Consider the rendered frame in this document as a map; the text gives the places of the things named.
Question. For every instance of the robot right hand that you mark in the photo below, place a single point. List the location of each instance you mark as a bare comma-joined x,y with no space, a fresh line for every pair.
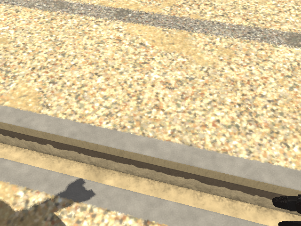
291,203

